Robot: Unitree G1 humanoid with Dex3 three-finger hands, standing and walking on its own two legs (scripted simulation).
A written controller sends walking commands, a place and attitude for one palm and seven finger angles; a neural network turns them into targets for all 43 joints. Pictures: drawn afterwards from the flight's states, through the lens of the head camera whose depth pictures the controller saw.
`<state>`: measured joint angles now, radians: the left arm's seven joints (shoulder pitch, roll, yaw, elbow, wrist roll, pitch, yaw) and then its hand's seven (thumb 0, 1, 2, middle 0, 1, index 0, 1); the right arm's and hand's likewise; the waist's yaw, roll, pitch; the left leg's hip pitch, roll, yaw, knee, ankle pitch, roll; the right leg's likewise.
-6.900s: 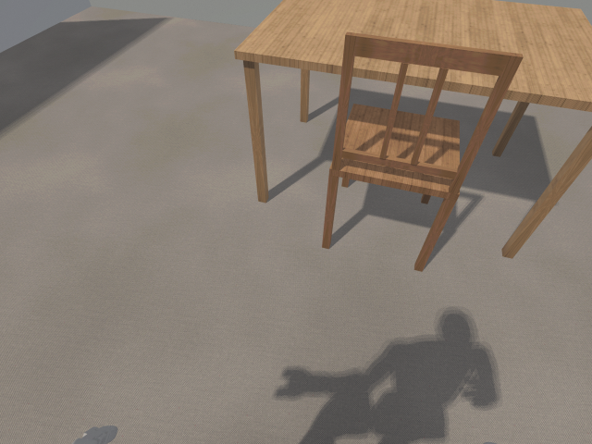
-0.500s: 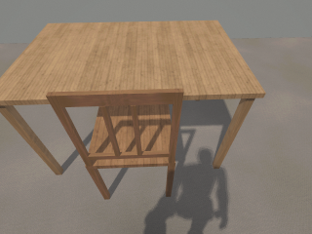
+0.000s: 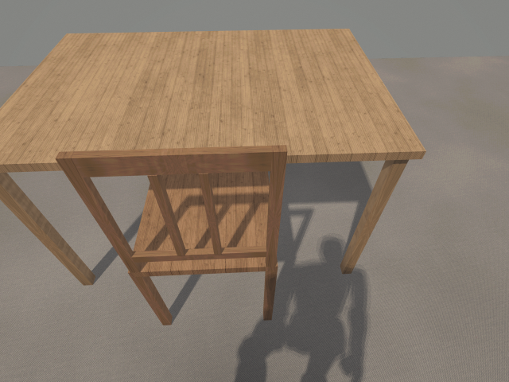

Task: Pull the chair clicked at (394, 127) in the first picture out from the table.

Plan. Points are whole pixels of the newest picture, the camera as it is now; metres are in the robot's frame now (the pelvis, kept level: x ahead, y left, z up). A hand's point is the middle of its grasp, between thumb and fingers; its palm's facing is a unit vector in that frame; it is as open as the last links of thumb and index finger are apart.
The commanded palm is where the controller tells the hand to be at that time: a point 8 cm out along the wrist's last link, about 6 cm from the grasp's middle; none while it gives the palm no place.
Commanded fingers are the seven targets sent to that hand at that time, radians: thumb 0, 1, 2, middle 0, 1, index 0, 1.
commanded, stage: come to a stop and stand still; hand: left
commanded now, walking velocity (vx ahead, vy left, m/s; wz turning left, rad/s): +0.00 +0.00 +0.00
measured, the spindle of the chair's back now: (169, 218) +0.47 +0.22 -0.10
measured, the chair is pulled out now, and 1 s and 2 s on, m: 0.00 0.00 0.00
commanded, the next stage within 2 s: look again from close up in 0.60 s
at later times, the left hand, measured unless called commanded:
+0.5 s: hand out of the picture -0.01 +0.14 -0.18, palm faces +0.07 -0.98 -0.19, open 7.4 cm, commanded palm none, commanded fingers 0.00 0.90 0.90 -0.20 -0.30 -0.20 -0.30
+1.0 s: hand out of the picture +0.04 +0.17 -0.18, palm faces +0.04 -0.96 -0.26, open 7.4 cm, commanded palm none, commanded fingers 0.00 0.90 0.90 -0.20 -0.30 -0.20 -0.30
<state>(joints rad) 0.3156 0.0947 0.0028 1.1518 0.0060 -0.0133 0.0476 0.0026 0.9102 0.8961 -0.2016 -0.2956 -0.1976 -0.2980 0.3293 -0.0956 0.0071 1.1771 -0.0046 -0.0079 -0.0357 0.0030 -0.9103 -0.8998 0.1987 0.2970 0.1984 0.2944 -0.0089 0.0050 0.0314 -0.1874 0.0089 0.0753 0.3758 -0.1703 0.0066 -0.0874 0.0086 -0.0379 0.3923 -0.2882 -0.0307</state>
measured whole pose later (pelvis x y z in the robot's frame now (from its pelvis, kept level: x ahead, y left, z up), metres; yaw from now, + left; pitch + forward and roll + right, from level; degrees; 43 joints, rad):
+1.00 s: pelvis +0.02 -0.01 -0.01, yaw +1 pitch -1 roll +0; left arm 0.28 0.16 0.00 1.02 0.01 -0.02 0.06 0.00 0.91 0.90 -0.20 -0.30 -0.20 -0.30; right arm 0.21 -0.18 -0.02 1.06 -0.01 0.00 -0.02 0.01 -0.93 -0.90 0.20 0.30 0.20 0.29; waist -0.01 0.03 0.06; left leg -0.24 0.03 0.05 0.55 -0.28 -0.01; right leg -0.11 0.03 -0.06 0.51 -0.38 -0.05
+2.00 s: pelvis +0.01 +0.03 +0.00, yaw +0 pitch -1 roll +1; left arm 0.30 0.14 -0.02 1.09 0.01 -0.01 0.05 0.00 0.91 0.90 -0.20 -0.30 -0.20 -0.30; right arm 0.26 -0.14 0.01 1.15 0.00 -0.01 -0.02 0.01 -0.92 -0.90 0.20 0.30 0.20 0.29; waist -0.01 -0.01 0.06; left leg -0.22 -0.03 0.10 0.44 -0.22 0.05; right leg -0.12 -0.04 -0.02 0.46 -0.33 0.02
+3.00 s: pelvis +0.04 -0.08 +0.00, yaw +1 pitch +0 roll +4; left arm 0.35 0.12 -0.02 1.05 0.01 -0.01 0.05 0.01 0.91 0.90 -0.20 -0.30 -0.20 -0.30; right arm 0.19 -0.17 -0.01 1.09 0.01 0.04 -0.05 0.01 -0.93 -0.90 0.20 0.30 0.20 0.29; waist 0.01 0.02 0.08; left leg -0.40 -0.01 0.07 1.05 -0.46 -0.01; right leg -0.05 0.05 -0.09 0.37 -0.34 -0.14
